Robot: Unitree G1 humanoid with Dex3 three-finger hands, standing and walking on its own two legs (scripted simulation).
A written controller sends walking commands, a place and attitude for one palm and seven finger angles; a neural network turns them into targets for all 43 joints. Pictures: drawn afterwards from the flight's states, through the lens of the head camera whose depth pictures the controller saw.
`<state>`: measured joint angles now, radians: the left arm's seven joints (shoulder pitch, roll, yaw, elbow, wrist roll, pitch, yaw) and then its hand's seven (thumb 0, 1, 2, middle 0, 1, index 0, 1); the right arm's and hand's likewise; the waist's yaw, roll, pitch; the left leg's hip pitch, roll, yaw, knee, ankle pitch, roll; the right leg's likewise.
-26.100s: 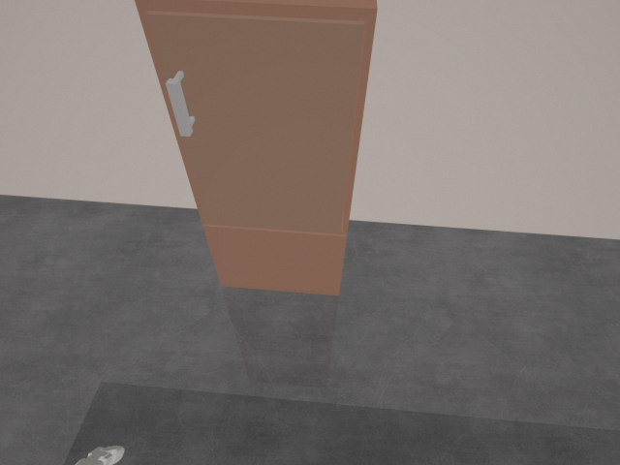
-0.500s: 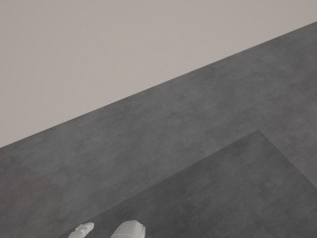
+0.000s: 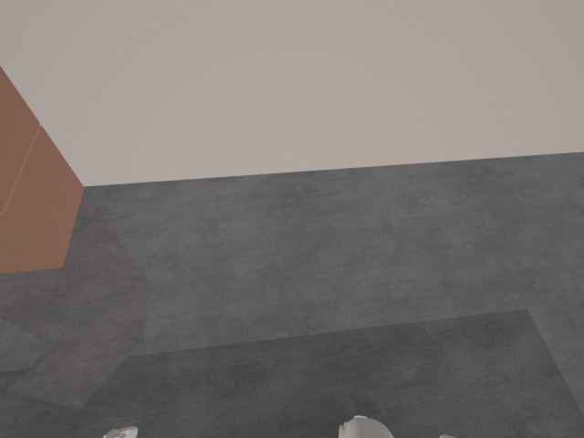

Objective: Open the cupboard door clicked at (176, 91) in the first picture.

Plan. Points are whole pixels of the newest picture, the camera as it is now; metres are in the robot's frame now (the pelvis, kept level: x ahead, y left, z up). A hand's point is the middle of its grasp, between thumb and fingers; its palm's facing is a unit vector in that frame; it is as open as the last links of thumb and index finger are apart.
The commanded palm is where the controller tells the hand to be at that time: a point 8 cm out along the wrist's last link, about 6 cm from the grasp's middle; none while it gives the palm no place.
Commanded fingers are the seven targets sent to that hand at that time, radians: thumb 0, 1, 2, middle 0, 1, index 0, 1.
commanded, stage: turn to face it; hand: left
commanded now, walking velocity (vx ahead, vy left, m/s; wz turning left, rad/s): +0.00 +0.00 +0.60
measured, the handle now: out of the picture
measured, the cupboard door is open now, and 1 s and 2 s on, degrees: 48 48 48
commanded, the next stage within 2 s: take the last steps up to it in 1.38 s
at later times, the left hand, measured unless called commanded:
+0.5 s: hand out of the picture +0.01 +0.16 -0.16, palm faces +0.36 -0.90 -0.24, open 7.3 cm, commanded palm none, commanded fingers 0.00 0.90 0.90 -0.20 -0.30 -0.20 -0.30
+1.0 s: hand out of the picture +0.02 +0.20 -0.15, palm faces +0.56 -0.78 -0.26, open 7.4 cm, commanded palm none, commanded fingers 0.00 0.90 0.90 -0.20 -0.30 -0.20 -0.30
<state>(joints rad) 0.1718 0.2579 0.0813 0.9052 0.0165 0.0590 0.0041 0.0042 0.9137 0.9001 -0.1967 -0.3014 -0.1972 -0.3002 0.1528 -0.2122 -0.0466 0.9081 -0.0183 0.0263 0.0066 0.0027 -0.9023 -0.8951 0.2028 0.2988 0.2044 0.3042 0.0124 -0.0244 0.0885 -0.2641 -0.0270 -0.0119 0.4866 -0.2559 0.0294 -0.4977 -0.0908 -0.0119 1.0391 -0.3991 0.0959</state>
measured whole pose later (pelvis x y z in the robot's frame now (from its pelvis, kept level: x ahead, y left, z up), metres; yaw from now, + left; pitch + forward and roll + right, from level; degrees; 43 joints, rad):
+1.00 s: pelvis +0.04 -0.04 +0.00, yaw +35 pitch +2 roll +0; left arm 0.11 0.22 0.06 0.86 0.01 0.04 0.01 0.00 0.91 0.90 -0.20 -0.30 -0.20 -0.30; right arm 0.20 -0.21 -0.06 0.93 -0.02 0.05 0.01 0.00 -0.90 -0.89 0.20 0.30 0.21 0.30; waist -0.03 0.01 0.09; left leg -0.30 -0.05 -0.10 0.54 -0.26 0.01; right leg -0.35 -0.03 -0.02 0.70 -0.37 0.08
